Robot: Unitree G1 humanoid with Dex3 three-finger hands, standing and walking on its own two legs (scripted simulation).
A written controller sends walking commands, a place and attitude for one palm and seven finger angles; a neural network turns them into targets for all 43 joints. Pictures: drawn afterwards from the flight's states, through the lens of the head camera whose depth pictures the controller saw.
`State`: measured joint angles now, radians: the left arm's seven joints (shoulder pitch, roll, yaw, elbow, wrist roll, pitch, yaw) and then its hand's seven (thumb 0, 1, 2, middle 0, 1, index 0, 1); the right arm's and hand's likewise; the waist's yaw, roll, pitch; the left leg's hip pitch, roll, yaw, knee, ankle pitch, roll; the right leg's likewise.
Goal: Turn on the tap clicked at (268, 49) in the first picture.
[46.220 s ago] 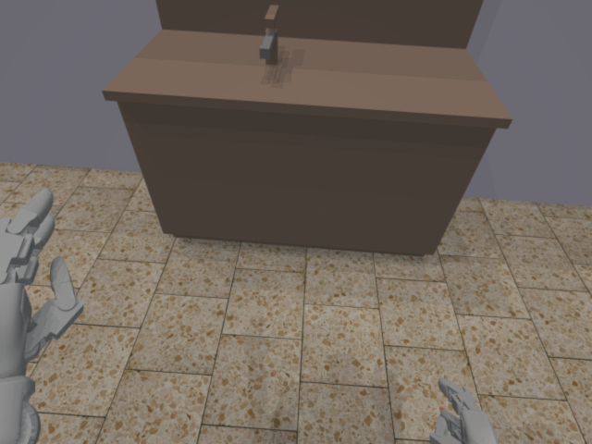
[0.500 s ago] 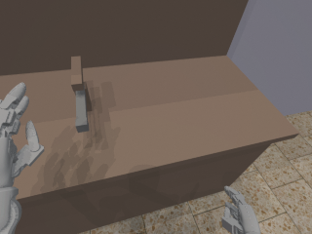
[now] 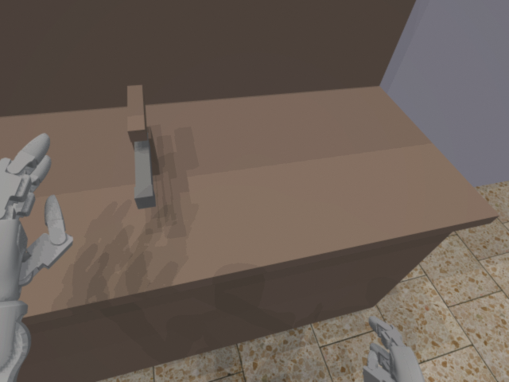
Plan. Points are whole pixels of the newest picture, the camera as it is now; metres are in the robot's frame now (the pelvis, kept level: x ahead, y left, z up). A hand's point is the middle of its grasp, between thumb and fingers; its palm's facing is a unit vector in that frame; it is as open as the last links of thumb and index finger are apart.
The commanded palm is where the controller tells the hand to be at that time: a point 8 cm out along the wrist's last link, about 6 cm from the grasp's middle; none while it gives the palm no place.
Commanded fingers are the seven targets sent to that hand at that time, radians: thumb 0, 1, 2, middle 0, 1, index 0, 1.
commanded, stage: turn the palm inward beside the body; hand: left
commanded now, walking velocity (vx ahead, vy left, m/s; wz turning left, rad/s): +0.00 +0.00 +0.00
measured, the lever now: (145, 196) +0.36 +0.22 +0.07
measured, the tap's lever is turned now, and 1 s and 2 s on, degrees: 0 0 0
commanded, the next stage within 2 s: none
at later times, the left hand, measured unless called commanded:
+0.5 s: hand (75, 261) +0.21 +0.23 +0.15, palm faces +0.52 -0.80 -0.30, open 7.4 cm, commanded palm +0.15 +0.26 +0.16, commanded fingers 0.00 0.90 0.90 -0.20 -0.30 -0.20 -0.30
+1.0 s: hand (126, 275) +0.20 +0.18 +0.13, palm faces +0.44 -0.86 -0.25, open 7.4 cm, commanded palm +0.15 +0.22 +0.15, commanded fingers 0.00 0.90 0.90 -0.20 -0.30 -0.20 -0.30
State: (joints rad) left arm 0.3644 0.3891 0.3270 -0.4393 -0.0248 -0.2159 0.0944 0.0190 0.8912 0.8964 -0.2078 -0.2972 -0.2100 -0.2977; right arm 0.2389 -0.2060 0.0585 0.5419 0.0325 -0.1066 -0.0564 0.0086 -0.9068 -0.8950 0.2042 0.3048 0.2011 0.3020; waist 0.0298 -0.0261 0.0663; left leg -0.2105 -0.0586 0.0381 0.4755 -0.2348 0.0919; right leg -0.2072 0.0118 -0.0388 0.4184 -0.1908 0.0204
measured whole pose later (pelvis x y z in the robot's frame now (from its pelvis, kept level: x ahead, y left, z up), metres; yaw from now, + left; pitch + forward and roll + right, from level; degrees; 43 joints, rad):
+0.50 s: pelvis -0.01 -0.06 -0.02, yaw +3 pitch +0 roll +0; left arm 0.21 0.38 0.36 -0.30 -0.11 0.02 0.10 0.02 0.89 0.90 -0.21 -0.30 -0.21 -0.30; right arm 0.13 -0.25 0.07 0.62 0.02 -0.06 -0.06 0.01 -0.91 -0.90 0.20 0.30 0.20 0.30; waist 0.08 0.02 -0.02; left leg -0.39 -0.03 -0.03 0.73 -0.33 0.02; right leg -0.37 0.04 -0.11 0.70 -0.33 -0.07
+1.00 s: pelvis +0.02 -0.08 -0.02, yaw +2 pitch +3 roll +1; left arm 0.46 0.31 0.34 -0.41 -0.22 -0.04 0.05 0.02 0.90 0.90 -0.21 -0.30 -0.21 -0.30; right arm 0.21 -0.28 0.01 0.64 0.05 -0.19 -0.08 0.01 -0.91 -0.90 0.20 0.30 0.20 0.30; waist 0.07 0.04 -0.08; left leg -0.40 -0.02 -0.03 0.71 -0.36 -0.01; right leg -0.39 0.06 -0.11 0.70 -0.37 -0.10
